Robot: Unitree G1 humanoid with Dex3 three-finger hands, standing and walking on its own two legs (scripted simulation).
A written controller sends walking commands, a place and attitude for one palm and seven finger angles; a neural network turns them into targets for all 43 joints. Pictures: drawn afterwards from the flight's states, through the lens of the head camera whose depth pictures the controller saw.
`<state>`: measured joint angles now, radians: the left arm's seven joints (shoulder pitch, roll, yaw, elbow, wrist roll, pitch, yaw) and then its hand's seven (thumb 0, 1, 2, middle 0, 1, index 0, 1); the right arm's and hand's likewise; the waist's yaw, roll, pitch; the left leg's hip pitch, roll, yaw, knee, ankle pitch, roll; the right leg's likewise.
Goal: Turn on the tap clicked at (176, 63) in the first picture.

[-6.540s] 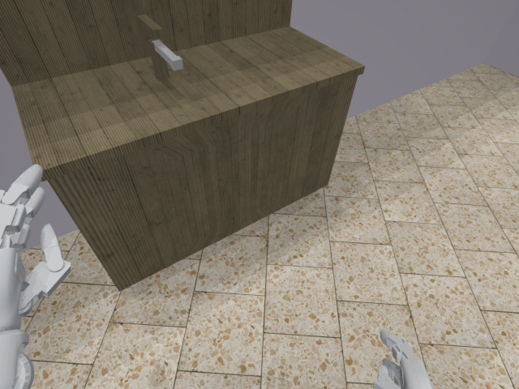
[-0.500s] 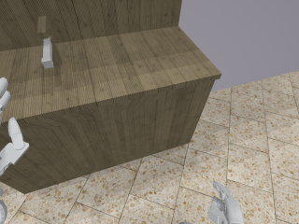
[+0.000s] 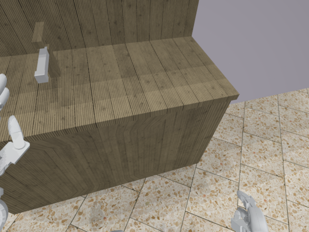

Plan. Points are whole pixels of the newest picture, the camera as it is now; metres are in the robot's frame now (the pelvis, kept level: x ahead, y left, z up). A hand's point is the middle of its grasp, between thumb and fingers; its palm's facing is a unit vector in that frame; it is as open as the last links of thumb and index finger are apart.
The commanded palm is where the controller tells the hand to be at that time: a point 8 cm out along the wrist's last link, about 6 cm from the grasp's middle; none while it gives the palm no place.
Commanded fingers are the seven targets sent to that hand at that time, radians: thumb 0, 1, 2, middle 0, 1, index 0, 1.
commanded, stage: take the last steps up to it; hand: left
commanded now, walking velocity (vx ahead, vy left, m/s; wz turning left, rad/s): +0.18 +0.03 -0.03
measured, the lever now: (41, 76) +0.51 +0.39 +0.09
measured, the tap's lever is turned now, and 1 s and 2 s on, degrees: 0 0 0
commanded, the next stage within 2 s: come to a stop and stand still in 0.28 s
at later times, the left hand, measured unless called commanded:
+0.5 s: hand (63, 120) +0.28 +0.20 +0.18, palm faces +0.38 -0.82 -0.42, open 7.4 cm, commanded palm +0.22 +0.25 +0.19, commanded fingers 0.00 0.90 0.90 -0.20 -0.30 -0.20 -0.30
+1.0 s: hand (63, 138) +0.25 +0.19 +0.17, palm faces +0.39 -0.84 -0.37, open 7.4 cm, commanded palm +0.20 +0.24 +0.19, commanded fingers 0.00 0.90 0.90 -0.20 -0.30 -0.20 -0.30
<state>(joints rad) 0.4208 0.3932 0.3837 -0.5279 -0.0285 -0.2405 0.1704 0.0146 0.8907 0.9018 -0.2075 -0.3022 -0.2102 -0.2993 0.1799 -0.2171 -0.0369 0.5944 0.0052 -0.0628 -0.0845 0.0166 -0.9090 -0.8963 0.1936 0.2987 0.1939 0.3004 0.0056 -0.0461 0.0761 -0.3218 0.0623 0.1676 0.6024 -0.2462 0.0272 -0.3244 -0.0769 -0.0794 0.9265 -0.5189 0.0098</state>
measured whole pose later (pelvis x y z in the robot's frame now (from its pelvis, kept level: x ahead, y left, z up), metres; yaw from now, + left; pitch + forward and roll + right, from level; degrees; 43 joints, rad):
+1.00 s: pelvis +0.04 -0.04 +0.01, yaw -1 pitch -2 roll -1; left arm 0.49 0.33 0.32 -0.51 -0.06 -0.14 0.15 0.02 0.89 0.90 -0.21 -0.30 -0.21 -0.30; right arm 0.21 -0.18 0.05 0.62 0.00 -0.07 -0.05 0.02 -0.90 -0.90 0.20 0.30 0.20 0.30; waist 0.02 0.03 0.04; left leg -0.33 0.06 0.05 0.62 -0.29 -0.02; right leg -0.23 0.01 -0.10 0.52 -0.26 -0.04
